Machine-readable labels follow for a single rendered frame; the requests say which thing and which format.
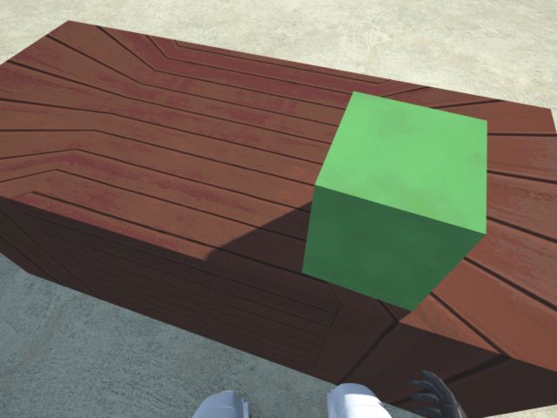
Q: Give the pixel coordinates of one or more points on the robot right thigh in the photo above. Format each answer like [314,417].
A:
[352,400]

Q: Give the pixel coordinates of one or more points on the robot left thigh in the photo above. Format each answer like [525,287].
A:
[223,405]

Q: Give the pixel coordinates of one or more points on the robot thigh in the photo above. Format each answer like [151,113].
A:
[223,405]
[352,400]

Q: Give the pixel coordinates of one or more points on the robot right hand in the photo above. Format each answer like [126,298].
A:
[442,398]

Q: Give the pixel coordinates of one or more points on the carton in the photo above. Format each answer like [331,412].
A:
[400,200]

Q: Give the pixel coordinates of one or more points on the pedestal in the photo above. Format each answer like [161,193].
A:
[176,179]

